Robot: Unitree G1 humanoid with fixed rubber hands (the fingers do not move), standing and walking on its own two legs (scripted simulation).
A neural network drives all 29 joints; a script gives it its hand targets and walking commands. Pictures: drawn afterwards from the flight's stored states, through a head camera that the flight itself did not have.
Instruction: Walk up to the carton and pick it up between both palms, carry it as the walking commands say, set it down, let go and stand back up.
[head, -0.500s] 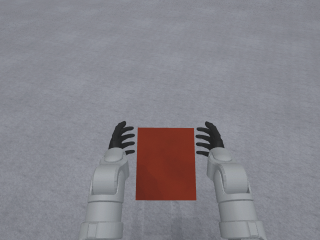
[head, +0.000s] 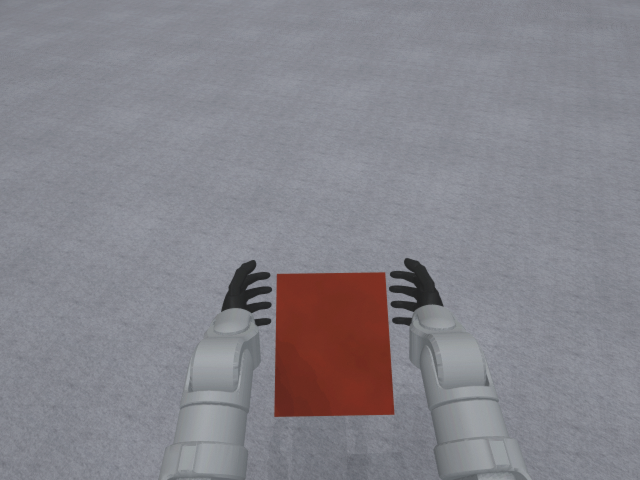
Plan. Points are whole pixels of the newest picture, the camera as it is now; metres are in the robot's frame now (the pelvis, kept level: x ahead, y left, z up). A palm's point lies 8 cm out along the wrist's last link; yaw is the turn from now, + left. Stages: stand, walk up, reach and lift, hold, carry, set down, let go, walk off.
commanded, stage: carry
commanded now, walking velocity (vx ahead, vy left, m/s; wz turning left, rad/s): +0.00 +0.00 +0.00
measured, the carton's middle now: (330, 342) +0.34 +0.00 -0.07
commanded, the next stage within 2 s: none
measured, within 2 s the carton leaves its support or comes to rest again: neither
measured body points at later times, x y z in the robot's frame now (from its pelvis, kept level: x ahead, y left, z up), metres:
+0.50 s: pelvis +0.22 -0.02 -0.01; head +0.23 -0.03 +0.44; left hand +0.55 +0.11 +0.03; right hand +0.56 -0.13 +0.03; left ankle +0.17 +0.07 -0.68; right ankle +0.13 -0.07 -0.71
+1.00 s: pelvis +0.45 -0.01 -0.02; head +0.45 +0.00 +0.43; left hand +0.78 +0.12 +0.01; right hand +0.78 -0.13 +0.03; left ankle +0.41 +0.06 -0.71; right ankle +0.31 -0.08 -0.68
